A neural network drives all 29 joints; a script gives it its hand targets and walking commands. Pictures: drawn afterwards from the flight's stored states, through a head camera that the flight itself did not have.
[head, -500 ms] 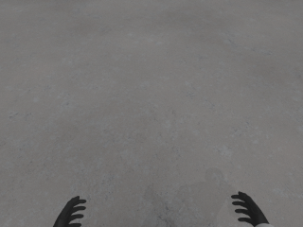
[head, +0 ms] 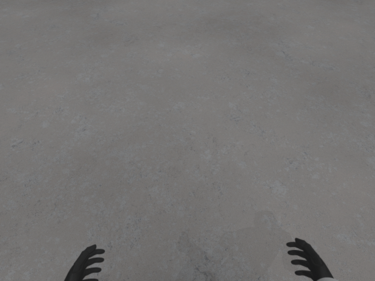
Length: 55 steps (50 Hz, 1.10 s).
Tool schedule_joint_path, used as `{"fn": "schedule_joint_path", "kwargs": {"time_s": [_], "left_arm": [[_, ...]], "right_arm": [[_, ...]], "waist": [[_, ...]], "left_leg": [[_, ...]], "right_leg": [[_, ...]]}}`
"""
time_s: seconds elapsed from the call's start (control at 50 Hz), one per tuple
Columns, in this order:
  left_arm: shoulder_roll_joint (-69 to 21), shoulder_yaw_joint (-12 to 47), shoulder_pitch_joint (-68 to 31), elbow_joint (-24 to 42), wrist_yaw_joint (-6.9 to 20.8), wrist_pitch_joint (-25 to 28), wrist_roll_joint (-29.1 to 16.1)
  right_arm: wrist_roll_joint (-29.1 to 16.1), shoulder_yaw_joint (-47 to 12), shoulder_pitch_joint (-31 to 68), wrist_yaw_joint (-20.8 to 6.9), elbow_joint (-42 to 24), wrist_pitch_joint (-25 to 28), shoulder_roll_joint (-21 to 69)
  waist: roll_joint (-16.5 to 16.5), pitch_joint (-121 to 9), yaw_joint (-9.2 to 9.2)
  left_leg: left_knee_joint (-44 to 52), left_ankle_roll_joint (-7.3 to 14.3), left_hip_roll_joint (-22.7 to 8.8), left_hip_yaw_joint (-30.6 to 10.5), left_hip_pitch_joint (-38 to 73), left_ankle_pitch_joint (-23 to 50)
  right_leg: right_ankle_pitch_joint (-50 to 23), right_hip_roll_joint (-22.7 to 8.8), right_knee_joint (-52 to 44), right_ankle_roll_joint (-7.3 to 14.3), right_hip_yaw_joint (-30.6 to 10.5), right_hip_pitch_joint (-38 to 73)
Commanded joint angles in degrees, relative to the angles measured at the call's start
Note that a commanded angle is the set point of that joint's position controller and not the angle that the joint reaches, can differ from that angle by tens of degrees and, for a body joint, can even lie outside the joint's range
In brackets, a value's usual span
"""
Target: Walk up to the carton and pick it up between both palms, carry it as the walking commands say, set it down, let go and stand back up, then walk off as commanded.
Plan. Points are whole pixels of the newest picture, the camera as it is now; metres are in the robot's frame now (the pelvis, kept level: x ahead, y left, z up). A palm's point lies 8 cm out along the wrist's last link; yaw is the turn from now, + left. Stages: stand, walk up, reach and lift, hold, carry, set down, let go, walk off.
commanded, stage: stand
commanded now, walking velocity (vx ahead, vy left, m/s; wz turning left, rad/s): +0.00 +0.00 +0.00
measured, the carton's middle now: out of the picture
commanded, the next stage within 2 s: walk up in 1.18 s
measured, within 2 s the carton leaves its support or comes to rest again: neither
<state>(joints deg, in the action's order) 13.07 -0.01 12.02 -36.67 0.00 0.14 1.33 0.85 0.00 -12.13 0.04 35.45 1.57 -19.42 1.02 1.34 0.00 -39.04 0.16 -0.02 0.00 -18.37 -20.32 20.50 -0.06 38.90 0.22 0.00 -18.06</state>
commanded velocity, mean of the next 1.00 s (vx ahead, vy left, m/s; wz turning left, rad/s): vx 0.00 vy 0.00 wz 0.00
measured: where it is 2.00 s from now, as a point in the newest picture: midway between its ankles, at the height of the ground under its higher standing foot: outside the picture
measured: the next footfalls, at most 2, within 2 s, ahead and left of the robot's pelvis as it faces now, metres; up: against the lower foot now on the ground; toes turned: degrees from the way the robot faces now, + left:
right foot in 1.70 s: -0.01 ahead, -0.22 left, +0.00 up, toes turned -9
left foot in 1.94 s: +0.02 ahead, -0.08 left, +0.00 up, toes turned -15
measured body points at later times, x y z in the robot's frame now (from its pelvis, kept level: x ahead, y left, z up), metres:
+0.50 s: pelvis -0.01 +0.00 +0.00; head -0.01 +0.00 +0.45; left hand +0.13 +0.25 -0.10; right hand +0.14 -0.28 -0.09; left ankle +0.00 +0.12 -0.72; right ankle +0.00 -0.12 -0.72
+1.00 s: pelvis -0.02 +0.00 +0.00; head -0.02 +0.00 +0.45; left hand +0.12 +0.25 -0.11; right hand +0.12 -0.28 -0.09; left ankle +0.00 +0.12 -0.72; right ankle +0.00 -0.12 -0.72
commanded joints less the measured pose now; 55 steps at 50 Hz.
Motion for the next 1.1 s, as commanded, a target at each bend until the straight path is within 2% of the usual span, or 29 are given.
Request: {"fn": "schedule_joint_path", "kwargs": {"time_s": [0.0,0.36,1.08], "left_arm": [[16.22,-5.65,-3.55,1.67,-0.42,3.42,-0.43],[16.48,-5.46,-3.97,-0.27,-0.23,3.41,-0.51],[16.73,-5.08,-4.61,-3.95,-0.06,3.17,-0.62]], "right_arm": [[0.62,4.57,1.60,0.40,-0.49,2.80,-11.25],[0.54,4.46,2.20,0.20,1.37,2.87,-11.44],[0.24,3.90,3.37,0.10,4.82,2.78,-11.75]], "waist": [[-2.37,-5.03,-0.09],[-2.37,-3.21,-0.03],[-2.36,-0.79,0.12]], "left_leg": [[6.24,4.44,-5.59,-5.83,2.20,13.61],[8.40,4.22,-5.76,-6.55,1.56,10.07],[11.28,4.03,-6.07,-7.75,0.87,7.34]], "right_leg": [[-12.04,-5.12,-5.66,4.68,-5.80,2.54],[-8.53,-5.14,-7.70,4.52,-6.52,1.83],[-6.19,-5.31,-10.18,4.10,-7.22,1.49]]}}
